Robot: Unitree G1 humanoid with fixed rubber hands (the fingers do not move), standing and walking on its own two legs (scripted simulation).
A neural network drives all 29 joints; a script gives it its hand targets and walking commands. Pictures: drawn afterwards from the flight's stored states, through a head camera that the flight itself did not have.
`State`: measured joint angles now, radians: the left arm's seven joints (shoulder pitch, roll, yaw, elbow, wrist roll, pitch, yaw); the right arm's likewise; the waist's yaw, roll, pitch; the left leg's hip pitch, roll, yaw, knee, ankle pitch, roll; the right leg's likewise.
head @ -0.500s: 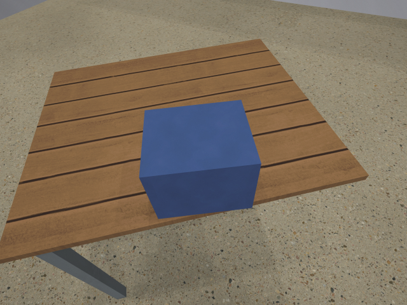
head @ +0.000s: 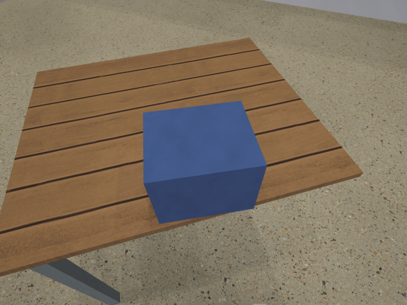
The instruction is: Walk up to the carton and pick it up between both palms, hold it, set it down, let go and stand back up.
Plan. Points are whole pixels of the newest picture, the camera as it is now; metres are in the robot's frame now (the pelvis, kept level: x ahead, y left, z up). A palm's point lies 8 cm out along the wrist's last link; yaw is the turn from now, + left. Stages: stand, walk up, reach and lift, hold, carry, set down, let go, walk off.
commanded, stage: walk up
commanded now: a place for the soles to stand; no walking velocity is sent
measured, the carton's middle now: (200, 162) +0.40 +0.01 +0.03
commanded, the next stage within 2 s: none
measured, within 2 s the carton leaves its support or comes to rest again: neither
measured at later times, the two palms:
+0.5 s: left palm out of the picture +0.10 +0.20 -0.13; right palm out of the picture +0.02 -0.23 -0.11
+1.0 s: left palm out of the picture +0.05 +0.18 -0.12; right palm out of the picture +0.03 -0.26 -0.12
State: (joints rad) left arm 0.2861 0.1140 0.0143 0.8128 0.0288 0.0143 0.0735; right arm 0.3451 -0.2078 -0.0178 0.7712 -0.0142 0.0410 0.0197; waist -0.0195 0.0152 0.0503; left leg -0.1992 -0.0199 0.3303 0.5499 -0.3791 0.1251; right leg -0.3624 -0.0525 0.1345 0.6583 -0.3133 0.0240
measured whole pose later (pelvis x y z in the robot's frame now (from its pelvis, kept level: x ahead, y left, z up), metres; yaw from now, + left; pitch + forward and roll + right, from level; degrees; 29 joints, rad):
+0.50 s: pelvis +0.02 -0.01 +0.01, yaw +0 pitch -1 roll +0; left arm 0.22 0.15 0.01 0.90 0.03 0.02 0.01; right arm 0.46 -0.13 0.00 0.80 -0.01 -0.04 0.00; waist -0.03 -0.04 0.01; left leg -0.15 0.02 0.14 0.49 -0.32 0.03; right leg -0.23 -0.01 -0.11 0.49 -0.24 -0.03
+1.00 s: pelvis +0.02 -0.05 +0.02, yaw +5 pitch -1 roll +0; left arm 0.27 0.16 0.02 0.95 0.02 0.01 0.01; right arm 0.44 -0.12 0.00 0.88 -0.02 -0.03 -0.03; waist -0.01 -0.01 0.03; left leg -0.14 0.04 0.04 0.44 -0.27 -0.03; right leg -0.18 0.01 -0.21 0.42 -0.23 -0.08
